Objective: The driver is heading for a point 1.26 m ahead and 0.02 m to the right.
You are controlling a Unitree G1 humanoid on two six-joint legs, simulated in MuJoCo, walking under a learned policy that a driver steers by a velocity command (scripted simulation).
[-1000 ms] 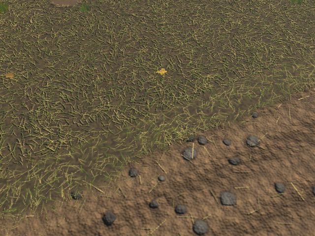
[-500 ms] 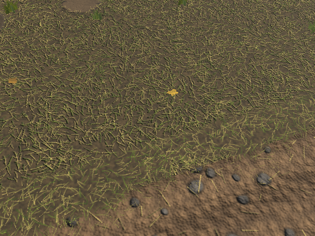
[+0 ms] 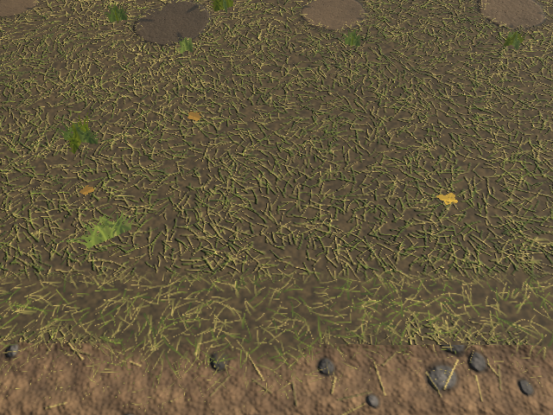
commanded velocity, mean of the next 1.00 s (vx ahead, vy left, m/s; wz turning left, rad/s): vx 0.05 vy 0.00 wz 0.19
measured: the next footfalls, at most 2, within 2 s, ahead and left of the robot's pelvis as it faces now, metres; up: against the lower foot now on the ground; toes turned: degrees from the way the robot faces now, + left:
left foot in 0.08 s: +0.03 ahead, +0.14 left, +0.00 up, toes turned +6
right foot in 0.48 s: +0.07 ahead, -0.10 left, +0.00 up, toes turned +10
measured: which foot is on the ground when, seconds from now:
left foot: up 0.00-0.06, down 0.08-1.00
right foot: down 0.00-0.10, up 0.12-0.46, down 0.48-1.00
